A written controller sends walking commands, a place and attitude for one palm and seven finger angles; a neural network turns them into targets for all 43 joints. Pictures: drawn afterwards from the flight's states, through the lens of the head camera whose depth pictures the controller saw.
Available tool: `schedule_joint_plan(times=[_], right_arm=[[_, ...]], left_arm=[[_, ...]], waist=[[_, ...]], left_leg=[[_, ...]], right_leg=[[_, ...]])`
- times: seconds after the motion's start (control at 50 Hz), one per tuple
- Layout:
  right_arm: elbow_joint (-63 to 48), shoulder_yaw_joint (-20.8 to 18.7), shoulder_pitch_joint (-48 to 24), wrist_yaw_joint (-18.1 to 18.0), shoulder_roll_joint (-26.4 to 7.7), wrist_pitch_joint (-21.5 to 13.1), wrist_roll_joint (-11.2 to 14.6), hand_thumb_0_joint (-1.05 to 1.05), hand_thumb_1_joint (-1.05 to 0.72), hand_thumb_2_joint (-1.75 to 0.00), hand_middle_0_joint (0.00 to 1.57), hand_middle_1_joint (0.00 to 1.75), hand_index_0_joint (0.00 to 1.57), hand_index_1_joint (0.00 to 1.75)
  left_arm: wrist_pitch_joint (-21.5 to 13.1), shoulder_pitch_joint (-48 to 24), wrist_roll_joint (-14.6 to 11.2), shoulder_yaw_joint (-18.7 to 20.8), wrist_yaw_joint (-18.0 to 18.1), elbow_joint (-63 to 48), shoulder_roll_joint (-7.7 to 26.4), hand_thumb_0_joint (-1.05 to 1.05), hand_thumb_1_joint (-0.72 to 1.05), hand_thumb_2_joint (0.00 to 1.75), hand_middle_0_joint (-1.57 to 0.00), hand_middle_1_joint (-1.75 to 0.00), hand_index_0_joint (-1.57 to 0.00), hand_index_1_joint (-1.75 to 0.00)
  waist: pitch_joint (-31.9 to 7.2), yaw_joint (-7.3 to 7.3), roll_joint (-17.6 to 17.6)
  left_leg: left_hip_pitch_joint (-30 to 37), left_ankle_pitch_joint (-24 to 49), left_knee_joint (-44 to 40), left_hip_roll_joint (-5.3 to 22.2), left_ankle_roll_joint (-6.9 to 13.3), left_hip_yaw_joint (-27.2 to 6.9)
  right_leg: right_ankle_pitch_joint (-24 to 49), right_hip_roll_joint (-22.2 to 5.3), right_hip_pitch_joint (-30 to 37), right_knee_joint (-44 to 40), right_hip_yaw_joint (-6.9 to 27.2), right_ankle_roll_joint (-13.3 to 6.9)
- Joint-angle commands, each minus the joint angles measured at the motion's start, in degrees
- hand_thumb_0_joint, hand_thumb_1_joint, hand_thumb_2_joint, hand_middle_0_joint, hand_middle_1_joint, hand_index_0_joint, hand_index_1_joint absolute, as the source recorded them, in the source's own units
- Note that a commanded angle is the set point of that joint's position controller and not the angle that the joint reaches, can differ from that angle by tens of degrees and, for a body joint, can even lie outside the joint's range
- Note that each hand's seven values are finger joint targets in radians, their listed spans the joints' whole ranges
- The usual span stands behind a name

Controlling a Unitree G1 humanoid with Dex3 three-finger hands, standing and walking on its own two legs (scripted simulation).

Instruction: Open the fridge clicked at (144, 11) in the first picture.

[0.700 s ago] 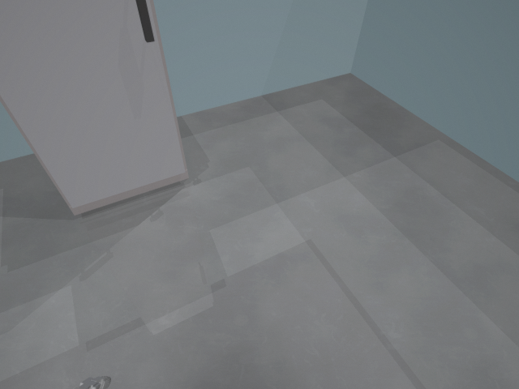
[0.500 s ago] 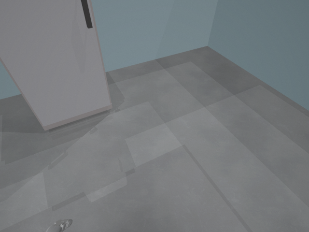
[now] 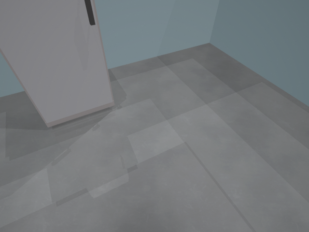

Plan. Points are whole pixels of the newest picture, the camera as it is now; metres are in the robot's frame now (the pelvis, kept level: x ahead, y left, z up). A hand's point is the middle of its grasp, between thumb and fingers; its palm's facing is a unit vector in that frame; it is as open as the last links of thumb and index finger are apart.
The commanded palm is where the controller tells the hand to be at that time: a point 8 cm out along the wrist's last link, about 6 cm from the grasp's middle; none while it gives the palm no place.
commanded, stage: stand and wait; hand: right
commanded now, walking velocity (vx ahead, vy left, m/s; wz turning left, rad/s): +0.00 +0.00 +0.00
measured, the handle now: (86, 1) +1.23 +0.47 +0.14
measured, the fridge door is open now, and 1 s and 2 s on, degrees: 0 0 0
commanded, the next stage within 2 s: look at it before walking up in 0.12 s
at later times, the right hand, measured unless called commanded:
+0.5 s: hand out of the picture +0.08 -0.24 -0.16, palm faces -0.04 +0.94 -0.33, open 7.4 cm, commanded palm none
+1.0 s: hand out of the picture +0.09 -0.23 -0.17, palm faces -0.05 +0.95 -0.30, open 7.4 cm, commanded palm none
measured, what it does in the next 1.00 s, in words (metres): stands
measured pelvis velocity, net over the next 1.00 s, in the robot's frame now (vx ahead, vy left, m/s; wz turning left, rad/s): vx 0.03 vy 0.00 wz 0.05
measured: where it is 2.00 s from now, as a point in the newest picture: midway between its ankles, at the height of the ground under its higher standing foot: (149, 215)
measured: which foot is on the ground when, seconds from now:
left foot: down 0.00-1.00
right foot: down 0.00-1.00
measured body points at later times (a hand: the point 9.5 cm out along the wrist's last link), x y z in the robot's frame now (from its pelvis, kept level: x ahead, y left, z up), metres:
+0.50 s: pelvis +0.01 +0.00 +0.00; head +0.01 +0.00 +0.45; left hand +0.08 +0.30 -0.13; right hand +0.08 -0.29 -0.13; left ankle +0.02 +0.13 -0.74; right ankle +0.01 -0.12 -0.74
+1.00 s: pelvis +0.03 +0.00 +0.00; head +0.02 +0.00 +0.45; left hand +0.09 +0.28 -0.14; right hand +0.09 -0.28 -0.14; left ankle +0.02 +0.13 -0.74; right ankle +0.01 -0.12 -0.74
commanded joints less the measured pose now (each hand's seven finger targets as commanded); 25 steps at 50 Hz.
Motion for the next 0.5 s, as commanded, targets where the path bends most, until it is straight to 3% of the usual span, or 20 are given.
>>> schedule_joint_plan(times=[0.0, 0.48], right_arm=[[-3.6, -2.6, -3.1, -0.6, -11.6, -1.3, 0.0, 0.0, -0.9, -0.9, 0.2, 0.3, 0.2, 0.3], [-3.3, -2.5, -2.9, -0.7, -11.5, -1.6, 0.0, 0.0, -0.9, -0.9, 0.2, 0.3, 0.2, 0.3]], left_arm=[[-1.5, -3.5, 0.1, 2.3, 0.9, -4.1, 11.6, 0.0, 0.9, 0.9, -0.2, -0.3, -0.2, -0.3], [-1.6, -3.8, -0.1, 2.3, 0.9, -3.4, 11.5, 0.0, 0.9, 0.9, -0.2, -0.3, -0.2, -0.3]], waist=[[-1.1, -0.28, 0.6], [-3.6, -0.34, 0.2]], left_leg=[[-1.0, -3.0, -5.9, 6.3, 2.3, -6.6], [1.1, 4.0, -5.4, 6.5, 2.2, -6.0]], right_leg=[[0.6, -6.0, -1.2, -5.5, 6.3, -1.8], [6.1, -6.6, 1.2, -5.1, 6.0, -1.7]])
